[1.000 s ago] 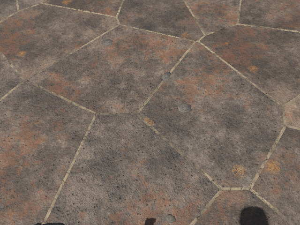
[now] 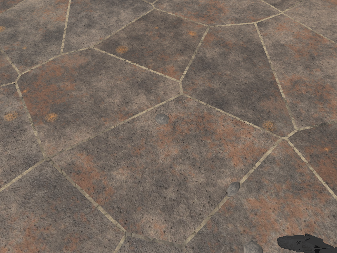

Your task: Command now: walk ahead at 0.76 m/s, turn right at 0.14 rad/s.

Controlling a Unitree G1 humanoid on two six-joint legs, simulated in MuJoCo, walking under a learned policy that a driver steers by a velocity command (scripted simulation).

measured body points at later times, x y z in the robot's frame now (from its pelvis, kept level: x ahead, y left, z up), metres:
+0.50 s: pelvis +0.31 -0.02 +0.00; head +0.34 -0.06 +0.45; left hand +0.57 +0.19 -0.08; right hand +0.35 -0.33 -0.12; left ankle +0.31 +0.10 -0.73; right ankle +0.39 -0.16 -0.71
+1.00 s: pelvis +0.42 -0.05 +0.00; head +0.44 -0.06 +0.45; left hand +0.76 +0.02 -0.06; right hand +0.35 -0.36 -0.10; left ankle +0.54 +0.03 -0.73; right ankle +0.39 -0.15 -0.73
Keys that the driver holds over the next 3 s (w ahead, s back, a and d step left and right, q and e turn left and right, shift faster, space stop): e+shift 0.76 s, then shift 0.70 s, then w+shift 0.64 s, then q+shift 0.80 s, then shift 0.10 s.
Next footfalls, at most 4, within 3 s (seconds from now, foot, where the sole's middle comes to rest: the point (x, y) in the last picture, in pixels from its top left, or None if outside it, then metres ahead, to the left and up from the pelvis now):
0.10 left None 0.35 0.10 -0.77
0.54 right None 0.43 -0.17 -0.77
1.00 left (189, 230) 0.56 0.00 -0.77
1.30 right None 0.35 -0.15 -0.77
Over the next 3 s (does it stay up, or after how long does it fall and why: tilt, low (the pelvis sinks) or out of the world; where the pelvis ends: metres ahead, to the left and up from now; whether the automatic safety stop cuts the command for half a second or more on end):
stays up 0.93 -0.49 0.00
